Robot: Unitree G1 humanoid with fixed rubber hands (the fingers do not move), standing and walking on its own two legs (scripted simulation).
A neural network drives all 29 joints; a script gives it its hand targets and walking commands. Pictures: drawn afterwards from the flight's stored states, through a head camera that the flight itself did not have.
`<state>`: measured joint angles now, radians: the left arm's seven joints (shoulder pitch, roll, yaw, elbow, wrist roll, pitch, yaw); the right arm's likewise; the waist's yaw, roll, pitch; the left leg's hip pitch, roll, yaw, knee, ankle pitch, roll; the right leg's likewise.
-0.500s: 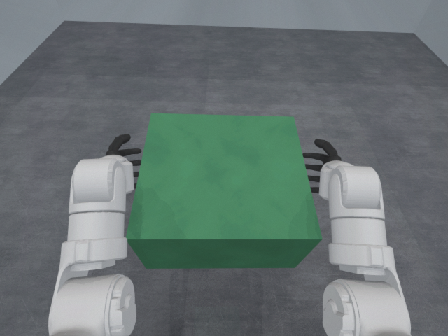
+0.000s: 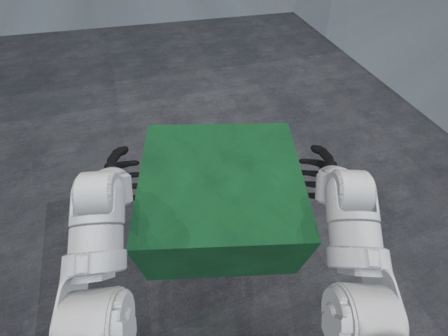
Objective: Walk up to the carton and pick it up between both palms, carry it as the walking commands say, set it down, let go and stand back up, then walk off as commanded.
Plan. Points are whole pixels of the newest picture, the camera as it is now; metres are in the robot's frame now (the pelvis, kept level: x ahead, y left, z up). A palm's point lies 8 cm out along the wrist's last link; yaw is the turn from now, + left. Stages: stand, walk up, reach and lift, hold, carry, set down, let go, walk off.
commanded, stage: carry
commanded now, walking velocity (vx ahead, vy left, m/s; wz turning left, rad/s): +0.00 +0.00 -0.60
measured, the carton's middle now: (220, 198) +0.38 +0.03 +0.02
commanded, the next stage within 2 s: none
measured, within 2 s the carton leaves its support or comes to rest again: neither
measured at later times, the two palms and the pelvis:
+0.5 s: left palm (194, 214) +0.30 +0.07 +0.09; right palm (446, 272) +0.21 -0.28 +0.11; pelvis -0.09 -0.02 -0.01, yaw -13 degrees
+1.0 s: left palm (183, 244) +0.24 +0.08 +0.12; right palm out of the picture +0.15 -0.27 +0.13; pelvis -0.13 -0.01 +0.00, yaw -13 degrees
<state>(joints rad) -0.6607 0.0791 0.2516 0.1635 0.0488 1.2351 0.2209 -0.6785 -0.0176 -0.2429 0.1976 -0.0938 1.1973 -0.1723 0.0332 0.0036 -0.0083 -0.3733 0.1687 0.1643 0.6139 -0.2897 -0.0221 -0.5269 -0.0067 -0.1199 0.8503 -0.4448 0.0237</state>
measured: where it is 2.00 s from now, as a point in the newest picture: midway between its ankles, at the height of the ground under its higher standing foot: outside the picture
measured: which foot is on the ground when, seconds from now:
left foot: down 0.00-0.10, up 0.12-0.38, down 0.40-1.00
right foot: up 0.00-0.06, down 0.08-1.00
